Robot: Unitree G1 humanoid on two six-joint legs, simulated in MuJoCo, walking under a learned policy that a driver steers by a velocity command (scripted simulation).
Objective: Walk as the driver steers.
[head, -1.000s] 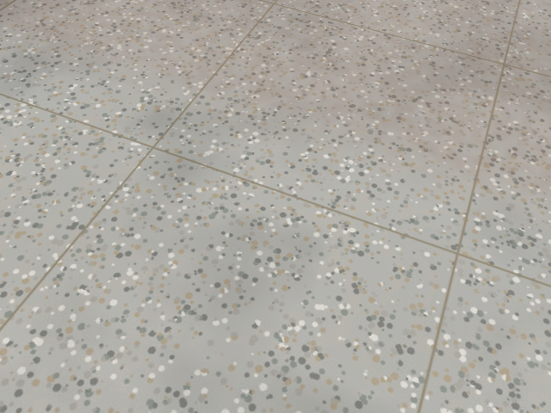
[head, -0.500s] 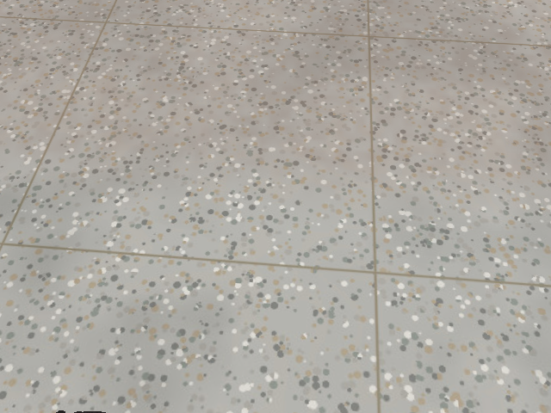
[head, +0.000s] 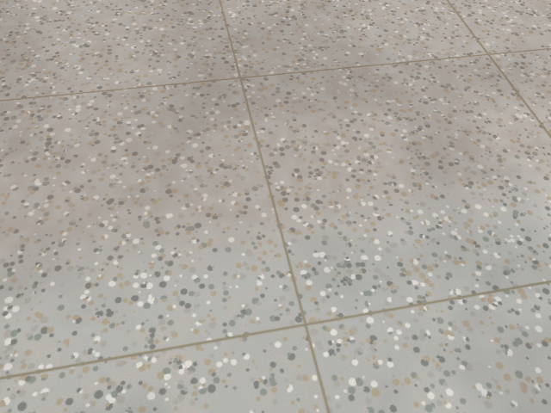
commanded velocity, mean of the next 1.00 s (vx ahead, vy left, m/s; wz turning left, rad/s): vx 0.01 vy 0.00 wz -0.14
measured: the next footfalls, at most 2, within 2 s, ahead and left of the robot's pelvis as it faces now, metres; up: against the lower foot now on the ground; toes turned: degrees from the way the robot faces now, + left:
right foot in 0.26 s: +0.03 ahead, -0.14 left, +0.00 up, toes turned -3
